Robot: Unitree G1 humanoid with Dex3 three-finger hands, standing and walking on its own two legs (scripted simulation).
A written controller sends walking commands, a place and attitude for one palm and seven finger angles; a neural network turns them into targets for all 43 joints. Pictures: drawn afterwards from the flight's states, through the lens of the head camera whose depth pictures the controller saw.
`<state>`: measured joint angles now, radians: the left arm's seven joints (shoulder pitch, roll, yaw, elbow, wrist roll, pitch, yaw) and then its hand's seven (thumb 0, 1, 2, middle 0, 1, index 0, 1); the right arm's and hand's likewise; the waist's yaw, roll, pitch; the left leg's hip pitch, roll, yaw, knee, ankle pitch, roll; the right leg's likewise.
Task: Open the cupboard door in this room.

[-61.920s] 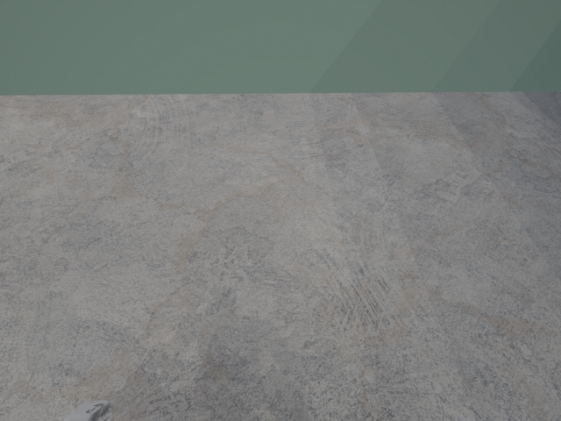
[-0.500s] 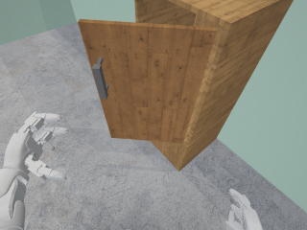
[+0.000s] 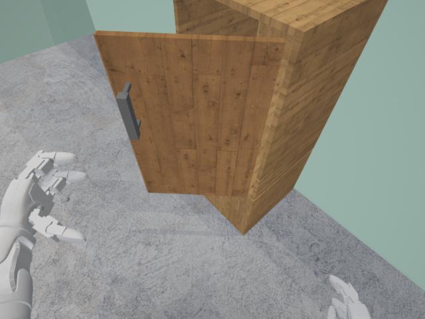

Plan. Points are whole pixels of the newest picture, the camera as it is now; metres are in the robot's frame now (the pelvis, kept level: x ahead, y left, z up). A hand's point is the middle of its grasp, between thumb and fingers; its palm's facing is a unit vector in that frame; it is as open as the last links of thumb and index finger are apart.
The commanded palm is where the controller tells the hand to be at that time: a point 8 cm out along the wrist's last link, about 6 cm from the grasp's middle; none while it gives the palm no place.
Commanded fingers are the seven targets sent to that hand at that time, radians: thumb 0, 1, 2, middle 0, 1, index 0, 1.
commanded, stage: raise the hand with hooked fingers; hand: left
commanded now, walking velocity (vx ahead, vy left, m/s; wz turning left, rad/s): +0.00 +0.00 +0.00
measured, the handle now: (131, 111) +0.54 +0.23 +0.06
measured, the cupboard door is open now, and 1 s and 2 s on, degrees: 46 46 46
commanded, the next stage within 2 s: move the hooked fingers beside the handle in 0.12 s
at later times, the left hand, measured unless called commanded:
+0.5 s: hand (70, 184) +0.32 +0.28 +0.08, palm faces +0.05 -1.00 -0.01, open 14.0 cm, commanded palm +0.30 +0.32 +0.08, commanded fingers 0.00 -0.50 0.30 -0.30 -1.20 -0.30 -1.20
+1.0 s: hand (83, 158) +0.38 +0.29 +0.07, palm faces +0.04 -1.00 +0.00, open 14.0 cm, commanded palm +0.36 +0.33 +0.07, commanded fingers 0.00 -0.50 0.30 -0.30 -1.20 -0.30 -1.20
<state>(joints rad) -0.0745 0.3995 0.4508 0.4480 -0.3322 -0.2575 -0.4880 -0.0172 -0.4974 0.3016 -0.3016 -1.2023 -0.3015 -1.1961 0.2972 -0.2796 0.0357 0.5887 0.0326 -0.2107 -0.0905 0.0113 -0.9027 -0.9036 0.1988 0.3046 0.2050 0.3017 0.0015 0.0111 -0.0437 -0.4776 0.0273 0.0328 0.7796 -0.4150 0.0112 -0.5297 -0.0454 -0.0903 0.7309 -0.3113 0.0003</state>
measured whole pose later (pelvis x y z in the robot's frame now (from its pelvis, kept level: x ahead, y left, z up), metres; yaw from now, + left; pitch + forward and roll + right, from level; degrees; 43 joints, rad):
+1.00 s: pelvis +0.00 +0.00 -0.01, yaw -1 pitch +12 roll -1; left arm -0.46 0.53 0.51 0.87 -0.26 -0.31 -0.52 -0.02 -0.50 0.30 -0.30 -1.20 -0.30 -1.20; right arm 0.35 -0.28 0.04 0.60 0.03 -0.11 -0.08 0.01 -0.90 -0.90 0.20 0.30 0.21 0.30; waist -0.05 0.00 -0.06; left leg -0.62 0.04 0.04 0.84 -0.44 0.02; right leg -0.67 -0.04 -0.08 0.78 -0.32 0.00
